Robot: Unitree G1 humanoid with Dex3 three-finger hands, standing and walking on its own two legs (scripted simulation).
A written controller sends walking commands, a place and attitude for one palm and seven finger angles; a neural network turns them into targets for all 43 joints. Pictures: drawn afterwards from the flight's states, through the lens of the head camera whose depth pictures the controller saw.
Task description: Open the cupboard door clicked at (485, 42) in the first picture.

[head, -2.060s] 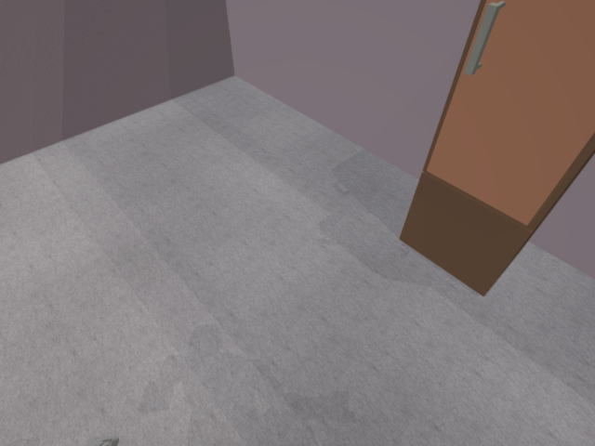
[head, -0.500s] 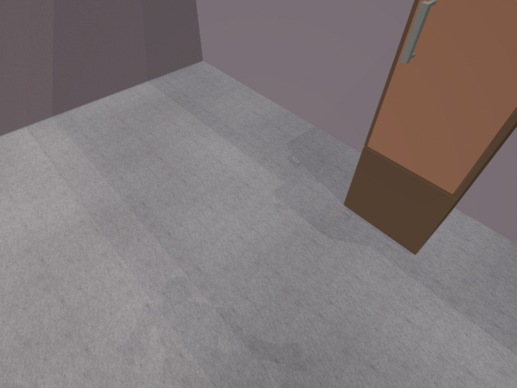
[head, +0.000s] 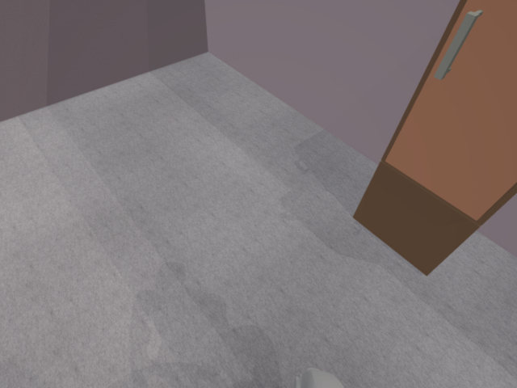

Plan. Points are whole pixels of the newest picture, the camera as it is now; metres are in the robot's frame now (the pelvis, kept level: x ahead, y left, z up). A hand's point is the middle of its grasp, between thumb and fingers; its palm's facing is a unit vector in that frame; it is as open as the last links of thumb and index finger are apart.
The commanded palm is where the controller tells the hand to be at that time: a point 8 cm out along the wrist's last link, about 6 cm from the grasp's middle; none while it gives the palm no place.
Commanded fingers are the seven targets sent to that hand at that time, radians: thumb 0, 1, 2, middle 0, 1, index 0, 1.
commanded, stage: walk to a spot facing it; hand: left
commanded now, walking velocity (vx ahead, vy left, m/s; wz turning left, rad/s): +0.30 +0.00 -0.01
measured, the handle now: (458, 45) +0.90 -0.49 +0.12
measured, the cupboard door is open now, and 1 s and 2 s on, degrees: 0 0 0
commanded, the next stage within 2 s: turn to face it in 0.10 s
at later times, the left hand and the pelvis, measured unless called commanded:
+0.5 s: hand (176, 348) +0.22 +0.16 -0.19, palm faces +0.01 -0.98 -0.20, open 7.2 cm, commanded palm none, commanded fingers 0.00 0.90 0.90 -0.20 -0.30 -0.20 -0.30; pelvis +0.17 -0.03 -0.01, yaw -4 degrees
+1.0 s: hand (208, 269) +0.38 +0.12 -0.17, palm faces -0.32 -0.90 -0.29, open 7.4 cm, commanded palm none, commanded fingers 0.00 0.90 0.90 -0.20 -0.30 -0.20 -0.30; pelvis +0.22 -0.05 -0.02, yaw -21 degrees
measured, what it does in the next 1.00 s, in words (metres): walks ahead, turning right: right foot, then left foot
